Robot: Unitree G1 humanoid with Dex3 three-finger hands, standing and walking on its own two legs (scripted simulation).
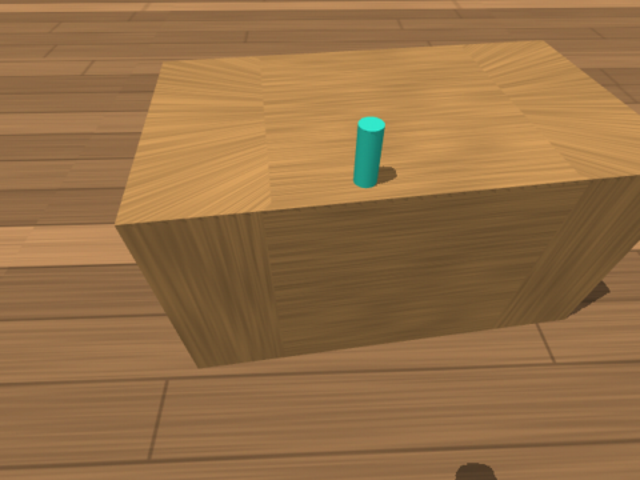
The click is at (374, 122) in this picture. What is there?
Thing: slim round
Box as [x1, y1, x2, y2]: [353, 117, 384, 187]
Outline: 376,117 364,117 360,119 358,122 353,180 357,185 361,187 370,187 374,185 376,182 384,128 383,121
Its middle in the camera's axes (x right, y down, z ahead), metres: +0.09 -0.18 +0.80
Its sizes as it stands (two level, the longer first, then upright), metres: 0.053 0.053 0.143
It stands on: a support 0.70 m high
